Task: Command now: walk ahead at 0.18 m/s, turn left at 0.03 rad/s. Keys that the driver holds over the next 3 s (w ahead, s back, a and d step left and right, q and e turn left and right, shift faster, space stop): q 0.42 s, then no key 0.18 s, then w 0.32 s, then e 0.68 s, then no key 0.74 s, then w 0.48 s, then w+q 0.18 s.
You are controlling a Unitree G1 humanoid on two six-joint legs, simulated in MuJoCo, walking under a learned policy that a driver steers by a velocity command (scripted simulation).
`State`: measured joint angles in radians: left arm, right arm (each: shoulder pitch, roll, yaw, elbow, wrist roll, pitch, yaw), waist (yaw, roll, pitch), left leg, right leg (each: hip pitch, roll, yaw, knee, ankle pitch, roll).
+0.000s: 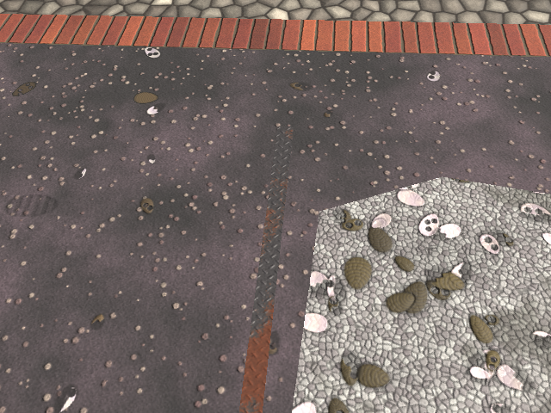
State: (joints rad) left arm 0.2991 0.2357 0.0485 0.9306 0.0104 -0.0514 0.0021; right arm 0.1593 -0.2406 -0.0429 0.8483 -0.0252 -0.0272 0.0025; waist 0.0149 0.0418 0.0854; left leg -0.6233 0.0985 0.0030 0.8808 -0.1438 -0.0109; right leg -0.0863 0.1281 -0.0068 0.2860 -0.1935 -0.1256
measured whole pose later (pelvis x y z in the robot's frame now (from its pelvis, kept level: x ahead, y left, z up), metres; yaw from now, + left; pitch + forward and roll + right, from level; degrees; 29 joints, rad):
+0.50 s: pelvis +0.08 +0.03 -0.01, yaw +14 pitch +1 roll -1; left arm 0.15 0.25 0.04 0.85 0.02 0.05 0.04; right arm 0.24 -0.26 -0.07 0.85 -0.02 0.03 -0.01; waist -0.03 -0.02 0.06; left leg -0.33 -0.12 -0.09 0.41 -0.08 0.10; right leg -0.47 -0.01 0.07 0.92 -0.39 0.04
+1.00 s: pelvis +0.16 +0.02 +0.00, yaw +17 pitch +2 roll +1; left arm 0.45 0.20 0.04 0.99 0.02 -0.07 0.02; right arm 0.16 -0.26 -0.06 0.88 -0.04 -0.01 0.03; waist 0.05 0.04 -0.02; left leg -0.52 0.04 0.01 0.77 -0.19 -0.03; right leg 0.00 0.03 0.04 0.20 -0.23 -0.05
